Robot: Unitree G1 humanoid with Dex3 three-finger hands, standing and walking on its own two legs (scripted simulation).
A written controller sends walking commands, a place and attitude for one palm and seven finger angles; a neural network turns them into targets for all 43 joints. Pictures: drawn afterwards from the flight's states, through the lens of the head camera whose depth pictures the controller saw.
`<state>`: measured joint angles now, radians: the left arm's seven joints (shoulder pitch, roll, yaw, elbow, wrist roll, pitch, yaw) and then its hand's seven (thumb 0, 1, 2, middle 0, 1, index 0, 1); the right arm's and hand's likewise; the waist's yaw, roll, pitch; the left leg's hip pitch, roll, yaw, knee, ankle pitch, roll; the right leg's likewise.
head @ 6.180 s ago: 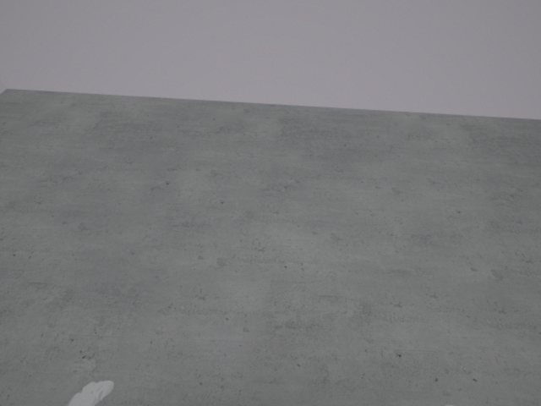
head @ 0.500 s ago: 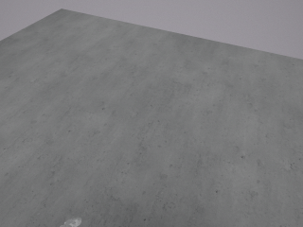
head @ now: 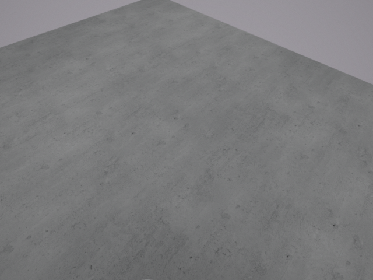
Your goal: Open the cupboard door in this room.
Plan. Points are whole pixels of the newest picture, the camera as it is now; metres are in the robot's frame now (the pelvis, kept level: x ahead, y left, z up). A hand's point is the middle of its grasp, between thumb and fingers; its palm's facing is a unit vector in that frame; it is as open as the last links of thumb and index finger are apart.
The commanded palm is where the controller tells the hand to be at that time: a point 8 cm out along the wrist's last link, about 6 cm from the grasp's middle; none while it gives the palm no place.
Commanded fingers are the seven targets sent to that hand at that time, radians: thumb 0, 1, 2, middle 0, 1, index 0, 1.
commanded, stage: turn or walk to find it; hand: left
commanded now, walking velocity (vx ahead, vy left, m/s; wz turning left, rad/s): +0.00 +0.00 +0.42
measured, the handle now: out of the picture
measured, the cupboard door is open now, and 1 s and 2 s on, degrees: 0 0 0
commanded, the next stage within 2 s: none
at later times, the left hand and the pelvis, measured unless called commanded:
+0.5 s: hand out of the picture +0.05 +0.23 -0.15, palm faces +0.18 -0.95 -0.27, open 7.4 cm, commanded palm none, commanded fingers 0.00 0.90 0.90 -0.20 -0.30 -0.20 -0.30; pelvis -0.03 +0.01 +0.01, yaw +10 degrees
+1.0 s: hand out of the picture -0.11 +0.18 -0.16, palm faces +0.45 -0.86 -0.25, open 7.4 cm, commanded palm none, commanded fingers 0.00 0.90 0.90 -0.20 -0.30 -0.20 -0.30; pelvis -0.07 -0.01 +0.00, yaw +25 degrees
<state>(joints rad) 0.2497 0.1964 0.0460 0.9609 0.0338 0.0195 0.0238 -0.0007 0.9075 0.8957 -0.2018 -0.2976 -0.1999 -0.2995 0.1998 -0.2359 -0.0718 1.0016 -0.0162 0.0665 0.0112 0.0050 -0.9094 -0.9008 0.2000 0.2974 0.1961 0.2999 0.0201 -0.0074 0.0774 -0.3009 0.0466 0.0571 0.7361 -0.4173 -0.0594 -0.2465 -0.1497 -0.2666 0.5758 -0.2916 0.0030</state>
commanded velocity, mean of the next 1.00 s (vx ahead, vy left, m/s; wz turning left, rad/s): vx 0.00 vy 0.00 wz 0.42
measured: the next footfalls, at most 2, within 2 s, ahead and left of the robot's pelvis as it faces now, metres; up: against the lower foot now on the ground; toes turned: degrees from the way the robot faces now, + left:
left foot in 0.04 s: +0.03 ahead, +0.13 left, +0.00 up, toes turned +6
right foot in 0.56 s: +0.02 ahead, -0.11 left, +0.00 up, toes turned +8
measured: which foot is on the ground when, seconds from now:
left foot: up 0.00-0.02, down 0.04-0.56, up 0.58-1.00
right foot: down 0.00-0.04, up 0.06-0.54, down 0.56-1.00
